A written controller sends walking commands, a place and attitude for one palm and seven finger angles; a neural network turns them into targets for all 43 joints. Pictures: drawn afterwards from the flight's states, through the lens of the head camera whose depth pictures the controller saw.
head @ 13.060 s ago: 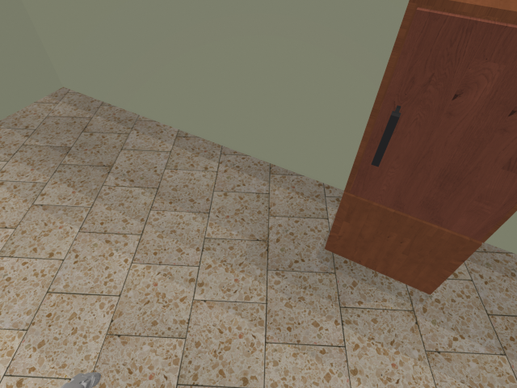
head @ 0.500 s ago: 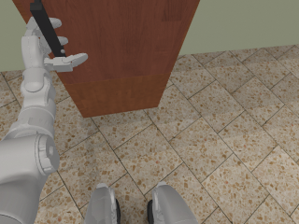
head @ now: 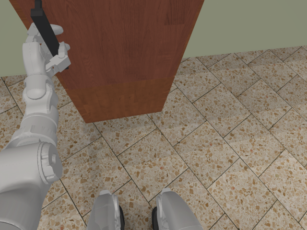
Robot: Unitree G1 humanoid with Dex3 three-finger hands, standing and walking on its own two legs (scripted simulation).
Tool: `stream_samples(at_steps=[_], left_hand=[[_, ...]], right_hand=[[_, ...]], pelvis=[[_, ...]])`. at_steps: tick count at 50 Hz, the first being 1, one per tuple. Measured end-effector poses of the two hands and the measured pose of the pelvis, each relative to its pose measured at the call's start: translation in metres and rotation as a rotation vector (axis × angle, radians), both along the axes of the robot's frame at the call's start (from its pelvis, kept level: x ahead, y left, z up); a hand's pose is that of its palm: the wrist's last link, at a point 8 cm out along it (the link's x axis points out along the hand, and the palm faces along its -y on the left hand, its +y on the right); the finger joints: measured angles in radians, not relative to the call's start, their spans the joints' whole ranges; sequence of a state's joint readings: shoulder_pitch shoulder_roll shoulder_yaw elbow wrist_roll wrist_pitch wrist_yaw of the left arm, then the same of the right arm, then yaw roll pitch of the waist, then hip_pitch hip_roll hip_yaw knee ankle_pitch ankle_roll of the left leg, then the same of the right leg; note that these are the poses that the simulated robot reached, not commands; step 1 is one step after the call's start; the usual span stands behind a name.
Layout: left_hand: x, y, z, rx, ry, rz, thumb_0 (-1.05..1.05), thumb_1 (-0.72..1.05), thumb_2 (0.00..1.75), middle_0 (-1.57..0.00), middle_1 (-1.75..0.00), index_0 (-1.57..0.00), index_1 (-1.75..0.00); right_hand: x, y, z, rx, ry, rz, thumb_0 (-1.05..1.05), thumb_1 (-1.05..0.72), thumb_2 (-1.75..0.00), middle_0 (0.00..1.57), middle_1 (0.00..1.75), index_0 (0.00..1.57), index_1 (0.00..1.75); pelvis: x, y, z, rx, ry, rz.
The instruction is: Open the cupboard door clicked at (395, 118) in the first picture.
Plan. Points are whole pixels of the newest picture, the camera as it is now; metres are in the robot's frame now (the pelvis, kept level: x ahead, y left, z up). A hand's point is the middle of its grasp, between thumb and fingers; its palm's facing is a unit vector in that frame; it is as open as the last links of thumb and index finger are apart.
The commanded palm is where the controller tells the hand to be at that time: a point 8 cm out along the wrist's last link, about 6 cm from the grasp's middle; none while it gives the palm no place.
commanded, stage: pull the door open along its arc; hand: left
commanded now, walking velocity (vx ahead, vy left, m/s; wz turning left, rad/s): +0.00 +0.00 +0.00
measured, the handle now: (52, 37) +0.59 +0.20 +0.06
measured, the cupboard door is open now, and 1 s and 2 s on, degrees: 0 34 38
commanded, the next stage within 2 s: open thumb and fingers to let go in 1.10 s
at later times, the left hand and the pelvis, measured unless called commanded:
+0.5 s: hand (78, 89) +0.44 +0.13 +0.05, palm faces +0.16 -0.99 +0.03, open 6.1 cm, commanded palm +0.38 +0.18 +0.05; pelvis +0.02 +0.00 +0.03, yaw +0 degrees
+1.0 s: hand (119, 125) +0.35 +0.05 +0.05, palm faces +0.43 -0.90 -0.03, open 6.1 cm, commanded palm +0.28 +0.07 +0.05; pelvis +0.01 -0.04 +0.03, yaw +5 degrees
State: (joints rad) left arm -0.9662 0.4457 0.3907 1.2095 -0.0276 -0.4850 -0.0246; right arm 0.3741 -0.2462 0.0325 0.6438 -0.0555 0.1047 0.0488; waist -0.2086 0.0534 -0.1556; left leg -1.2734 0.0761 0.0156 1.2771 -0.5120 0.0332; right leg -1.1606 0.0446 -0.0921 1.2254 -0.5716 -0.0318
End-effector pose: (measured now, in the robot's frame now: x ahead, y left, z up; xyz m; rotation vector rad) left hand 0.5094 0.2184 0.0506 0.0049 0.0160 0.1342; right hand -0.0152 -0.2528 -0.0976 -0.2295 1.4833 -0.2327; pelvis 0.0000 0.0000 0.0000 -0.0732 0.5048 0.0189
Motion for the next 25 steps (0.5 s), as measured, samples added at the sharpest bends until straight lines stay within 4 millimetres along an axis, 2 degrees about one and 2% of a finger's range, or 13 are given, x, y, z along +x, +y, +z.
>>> stream_samples(at_steps=[7, 13, 18, 25], left_hand=[[-0.003, -0.001, 0.000, 0.003, -0.003, 0.001, 0.01, 0.73, 0.80, -0.33, -1.32, -0.33, -1.35], [-0.021, -0.005, -0.001, 0.004, -0.011, -0.011, 0.01, 0.73, 0.77, -0.32, -1.32, -0.32, -1.34], [-0.048, -0.013, -0.001, 0.001, -0.015, -0.029, 0.01, 0.72, 0.76, -0.32, -1.32, -0.31, -1.33], [-0.095, -0.036, -0.001, -0.030, -0.018, 0.023, 0.01, 0.71, 0.75, -0.32, -1.31, -0.32, -1.31]], right_hand=[[0.002, 0.000, -0.001, 0.008, 0.003, -0.003, 0.01, -0.91, -0.90, 0.20, 0.30, 0.20, 0.30], [0.015, 0.002, 0.002, 0.032, -0.021, -0.008, 0.01, -0.91, -0.90, 0.20, 0.30, 0.20, 0.30], [0.040, 0.003, 0.006, 0.056, -0.080, 0.002, 0.01, -0.91, -0.90, 0.20, 0.30, 0.20, 0.30], [0.093, 0.003, 0.013, 0.075, -0.217, 0.068, 0.01, -0.91, -0.90, 0.20, 0.30, 0.20, 0.30]], pelvis=[[0.002, 0.000, 0.001, 0.004, -0.002, -0.003], [0.007, 0.001, 0.008, 0.014, -0.018, -0.010], [0.014, 0.000, 0.017, 0.025, -0.041, -0.014], [0.021, -0.002, 0.026, 0.039, -0.078, -0.014]])
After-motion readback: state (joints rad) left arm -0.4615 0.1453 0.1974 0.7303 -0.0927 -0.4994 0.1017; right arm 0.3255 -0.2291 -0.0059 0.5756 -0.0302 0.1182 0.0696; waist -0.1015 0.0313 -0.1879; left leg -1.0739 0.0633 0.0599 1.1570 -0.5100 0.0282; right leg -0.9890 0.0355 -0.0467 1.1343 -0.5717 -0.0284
